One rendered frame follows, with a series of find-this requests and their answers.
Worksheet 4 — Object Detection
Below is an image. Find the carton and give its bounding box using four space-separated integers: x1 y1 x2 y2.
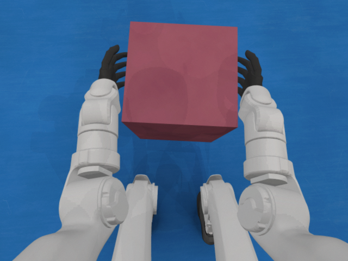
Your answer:
121 21 238 142

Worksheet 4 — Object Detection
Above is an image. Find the robot right forearm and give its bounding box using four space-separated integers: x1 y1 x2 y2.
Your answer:
238 85 305 200

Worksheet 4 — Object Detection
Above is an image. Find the robot right foot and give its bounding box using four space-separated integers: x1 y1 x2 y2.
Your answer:
197 192 214 245

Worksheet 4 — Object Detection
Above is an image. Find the robot left forearm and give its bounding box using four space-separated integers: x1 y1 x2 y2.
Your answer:
59 79 121 216

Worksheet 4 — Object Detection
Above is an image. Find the robot left upper arm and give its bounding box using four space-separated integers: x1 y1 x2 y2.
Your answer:
13 176 129 261

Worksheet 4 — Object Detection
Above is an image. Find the robot right upper arm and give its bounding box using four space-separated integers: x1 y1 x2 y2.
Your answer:
237 183 348 261

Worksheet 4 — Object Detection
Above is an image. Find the right robot hand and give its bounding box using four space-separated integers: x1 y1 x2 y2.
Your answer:
238 50 263 98

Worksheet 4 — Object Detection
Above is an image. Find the left robot hand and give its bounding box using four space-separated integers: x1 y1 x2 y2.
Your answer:
98 45 127 89

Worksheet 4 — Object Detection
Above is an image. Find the right robot thigh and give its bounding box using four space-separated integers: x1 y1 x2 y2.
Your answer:
200 180 258 261

